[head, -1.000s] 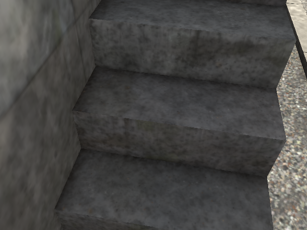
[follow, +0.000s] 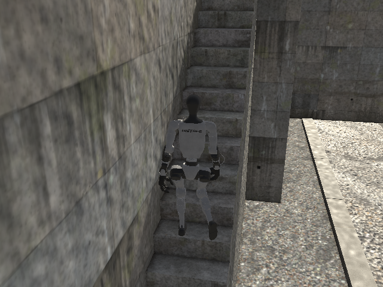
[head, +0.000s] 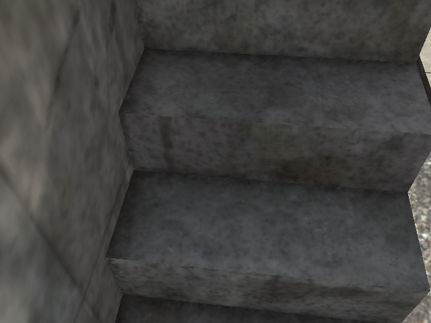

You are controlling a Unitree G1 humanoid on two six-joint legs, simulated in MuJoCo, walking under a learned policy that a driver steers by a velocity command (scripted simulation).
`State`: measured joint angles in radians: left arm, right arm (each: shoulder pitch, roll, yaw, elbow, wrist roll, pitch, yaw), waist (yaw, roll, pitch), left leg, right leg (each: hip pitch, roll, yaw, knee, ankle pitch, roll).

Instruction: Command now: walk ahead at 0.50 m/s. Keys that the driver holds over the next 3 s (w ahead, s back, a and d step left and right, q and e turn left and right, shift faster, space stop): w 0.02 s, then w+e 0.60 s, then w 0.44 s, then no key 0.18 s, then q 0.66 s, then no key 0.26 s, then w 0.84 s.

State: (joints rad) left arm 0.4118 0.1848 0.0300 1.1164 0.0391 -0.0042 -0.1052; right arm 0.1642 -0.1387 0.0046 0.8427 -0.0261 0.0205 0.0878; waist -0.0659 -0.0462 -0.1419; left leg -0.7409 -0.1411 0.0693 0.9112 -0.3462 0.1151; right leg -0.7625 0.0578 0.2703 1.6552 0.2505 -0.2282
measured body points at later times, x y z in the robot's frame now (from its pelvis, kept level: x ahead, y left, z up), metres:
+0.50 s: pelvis +0.26 -0.05 +0.18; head +0.25 -0.06 +0.63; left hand +0.42 +0.18 +0.07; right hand +0.32 -0.32 +0.05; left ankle +0.22 +0.13 -0.27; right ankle +0.27 -0.13 -0.48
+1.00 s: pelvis +0.49 -0.06 +0.42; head +0.49 -0.06 +0.87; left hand +0.67 +0.11 +0.28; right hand +0.34 -0.26 +0.27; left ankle +0.54 +0.05 -0.28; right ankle +0.42 -0.19 -0.04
